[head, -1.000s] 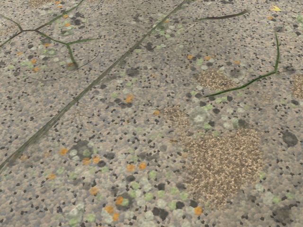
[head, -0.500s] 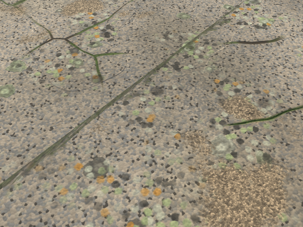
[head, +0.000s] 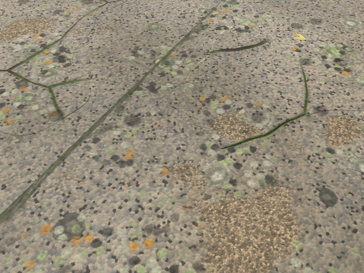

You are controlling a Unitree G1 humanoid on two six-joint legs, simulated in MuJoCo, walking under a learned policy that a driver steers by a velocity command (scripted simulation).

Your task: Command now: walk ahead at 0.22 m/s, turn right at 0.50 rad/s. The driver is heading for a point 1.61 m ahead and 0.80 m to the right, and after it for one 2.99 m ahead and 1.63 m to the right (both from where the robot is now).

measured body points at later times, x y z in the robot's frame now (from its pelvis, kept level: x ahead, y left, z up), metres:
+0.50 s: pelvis +0.13 -0.09 +0.00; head +0.14 -0.12 +0.45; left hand +0.21 +0.17 -0.11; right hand +0.18 -0.38 -0.12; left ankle +0.22 +0.03 -0.68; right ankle +0.03 -0.14 -0.74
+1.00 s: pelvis +0.37 -0.16 +0.00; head +0.41 -0.17 +0.45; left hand +0.64 -0.02 -0.11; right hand +0.27 -0.42 -0.11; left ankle +0.42 -0.08 -0.74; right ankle +0.35 -0.29 -0.68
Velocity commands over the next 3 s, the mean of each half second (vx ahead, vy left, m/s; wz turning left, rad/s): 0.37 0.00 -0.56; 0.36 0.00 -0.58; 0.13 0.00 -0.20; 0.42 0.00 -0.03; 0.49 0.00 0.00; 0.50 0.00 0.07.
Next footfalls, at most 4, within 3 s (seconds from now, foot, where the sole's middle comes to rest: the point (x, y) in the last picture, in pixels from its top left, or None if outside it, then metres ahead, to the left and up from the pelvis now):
0.28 right None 0.07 -0.15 -0.78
0.72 left None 0.46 -0.10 -0.78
1.16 right None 0.45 -0.35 -0.78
1.52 left None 0.51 -0.16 -0.78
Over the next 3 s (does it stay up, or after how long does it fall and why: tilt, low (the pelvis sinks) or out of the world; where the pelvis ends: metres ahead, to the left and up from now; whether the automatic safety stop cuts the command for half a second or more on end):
stays up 1.00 -0.73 -0.01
